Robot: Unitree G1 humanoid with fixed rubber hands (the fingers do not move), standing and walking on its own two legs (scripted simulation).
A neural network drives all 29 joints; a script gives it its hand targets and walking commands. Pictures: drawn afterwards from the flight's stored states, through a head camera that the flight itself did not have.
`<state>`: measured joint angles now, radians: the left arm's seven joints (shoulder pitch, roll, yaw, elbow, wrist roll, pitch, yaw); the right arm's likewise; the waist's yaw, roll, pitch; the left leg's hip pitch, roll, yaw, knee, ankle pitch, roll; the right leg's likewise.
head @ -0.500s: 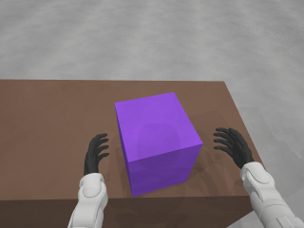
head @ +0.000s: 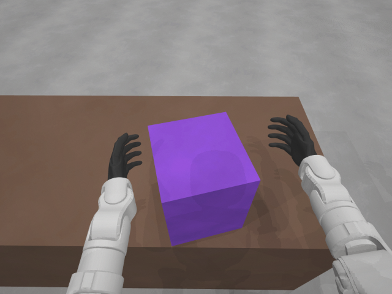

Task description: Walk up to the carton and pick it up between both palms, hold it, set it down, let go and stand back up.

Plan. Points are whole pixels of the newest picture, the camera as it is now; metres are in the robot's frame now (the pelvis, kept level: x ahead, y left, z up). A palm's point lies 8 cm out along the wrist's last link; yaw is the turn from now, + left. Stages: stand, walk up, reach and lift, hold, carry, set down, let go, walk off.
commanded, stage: reach and lift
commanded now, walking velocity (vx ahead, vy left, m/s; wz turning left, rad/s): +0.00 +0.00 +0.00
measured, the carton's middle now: (198, 180) +0.42 +0.02 -0.06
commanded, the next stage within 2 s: none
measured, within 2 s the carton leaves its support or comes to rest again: neither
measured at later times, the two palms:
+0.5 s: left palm (121, 157) +0.37 +0.18 +0.08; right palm (285, 129) +0.46 -0.16 +0.10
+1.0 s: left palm (128, 186) +0.36 +0.18 -0.02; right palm (266, 162) +0.44 -0.14 +0.00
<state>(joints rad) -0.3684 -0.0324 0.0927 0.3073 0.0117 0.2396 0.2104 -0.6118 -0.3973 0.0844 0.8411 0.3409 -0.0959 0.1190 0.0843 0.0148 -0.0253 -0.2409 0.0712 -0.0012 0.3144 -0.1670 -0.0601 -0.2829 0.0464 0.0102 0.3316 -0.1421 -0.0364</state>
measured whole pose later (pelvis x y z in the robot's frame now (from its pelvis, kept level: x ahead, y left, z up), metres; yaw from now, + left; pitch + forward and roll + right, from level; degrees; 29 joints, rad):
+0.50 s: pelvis +0.00 +0.01 +0.00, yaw +0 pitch +9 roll -1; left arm -0.56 -0.06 0.11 0.49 0.05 0.24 0.22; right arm -0.87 -0.39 0.07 1.13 0.30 -0.09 0.13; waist 0.12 0.02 -0.07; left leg -0.34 0.07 -0.01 0.37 -0.19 -0.05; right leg -0.35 0.05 0.01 0.31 -0.13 -0.03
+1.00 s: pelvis -0.01 +0.00 -0.03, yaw +0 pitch +22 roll -1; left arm -0.68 -0.01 0.15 1.07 -0.01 -0.32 0.23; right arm -0.90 -0.27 0.05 1.41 0.26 -0.40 0.04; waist 0.14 0.01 -0.20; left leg -0.75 0.08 -0.03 0.63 -0.27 -0.07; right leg -0.76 0.06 -0.01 0.60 -0.22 -0.04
